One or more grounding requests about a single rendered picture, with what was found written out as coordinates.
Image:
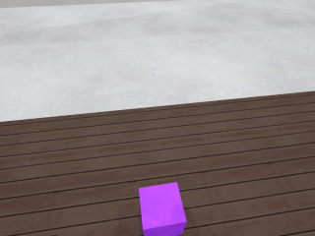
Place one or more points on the carton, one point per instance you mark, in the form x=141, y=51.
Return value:
x=162, y=210

